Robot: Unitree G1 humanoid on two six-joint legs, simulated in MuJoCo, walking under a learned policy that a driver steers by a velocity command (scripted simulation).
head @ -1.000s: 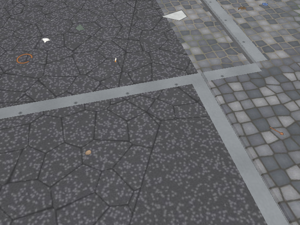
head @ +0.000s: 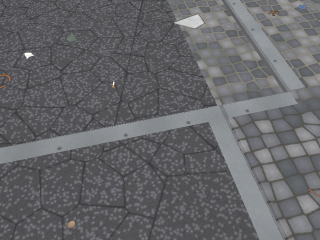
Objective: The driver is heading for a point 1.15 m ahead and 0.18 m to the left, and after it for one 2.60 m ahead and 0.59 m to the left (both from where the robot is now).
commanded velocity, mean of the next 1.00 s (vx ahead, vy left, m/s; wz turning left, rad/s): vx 0.50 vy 0.00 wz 0.00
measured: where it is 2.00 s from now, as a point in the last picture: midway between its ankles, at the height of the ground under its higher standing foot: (169, 116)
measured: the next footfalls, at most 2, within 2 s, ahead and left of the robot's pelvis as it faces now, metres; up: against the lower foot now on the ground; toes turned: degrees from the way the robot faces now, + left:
right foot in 0.54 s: +0.46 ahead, -0.11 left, +0.00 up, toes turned -3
left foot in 1.12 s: +0.76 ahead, +0.07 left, +0.00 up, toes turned +5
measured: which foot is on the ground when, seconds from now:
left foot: down 0.00-0.54, up 0.56-1.00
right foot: up 0.00-0.52, down 0.54-1.00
